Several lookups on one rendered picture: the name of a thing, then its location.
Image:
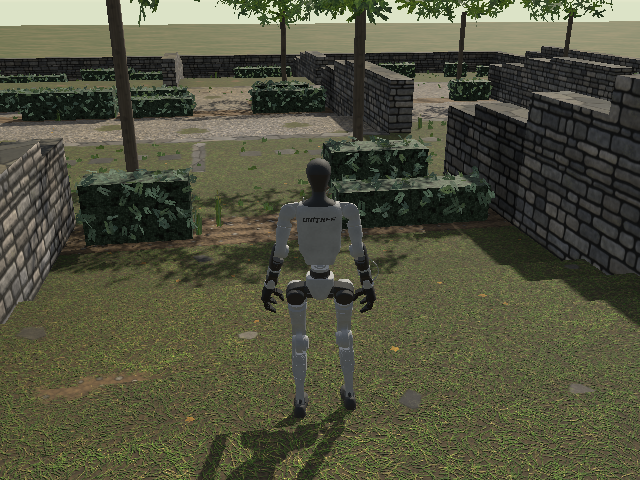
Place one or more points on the right robot upper arm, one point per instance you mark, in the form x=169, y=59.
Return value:
x=351, y=212

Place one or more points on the left robot hand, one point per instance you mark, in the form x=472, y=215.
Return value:
x=267, y=299

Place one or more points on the left robot shin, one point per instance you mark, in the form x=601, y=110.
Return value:
x=299, y=367

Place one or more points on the left robot forearm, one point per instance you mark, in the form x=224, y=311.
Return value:
x=273, y=271

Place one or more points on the robot left thigh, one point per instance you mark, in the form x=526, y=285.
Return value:
x=297, y=305

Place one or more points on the left robot upper arm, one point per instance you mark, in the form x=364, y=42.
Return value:
x=287, y=212

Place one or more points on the right robot hand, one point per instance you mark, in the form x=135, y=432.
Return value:
x=370, y=298

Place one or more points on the right robot forearm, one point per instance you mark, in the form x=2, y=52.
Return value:
x=363, y=269

